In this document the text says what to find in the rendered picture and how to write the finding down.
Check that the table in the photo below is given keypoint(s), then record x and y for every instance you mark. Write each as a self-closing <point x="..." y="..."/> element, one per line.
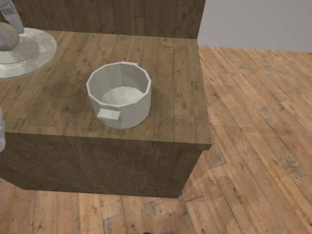
<point x="54" y="141"/>

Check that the lid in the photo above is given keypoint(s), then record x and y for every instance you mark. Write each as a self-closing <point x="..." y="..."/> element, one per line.
<point x="35" y="51"/>

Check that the knob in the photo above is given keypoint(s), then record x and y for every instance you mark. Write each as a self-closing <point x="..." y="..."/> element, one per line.
<point x="10" y="33"/>

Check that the pot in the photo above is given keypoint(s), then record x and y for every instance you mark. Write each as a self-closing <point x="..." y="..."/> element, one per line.
<point x="120" y="94"/>

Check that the robot left hand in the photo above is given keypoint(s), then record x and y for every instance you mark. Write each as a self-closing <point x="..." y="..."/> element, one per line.
<point x="10" y="14"/>

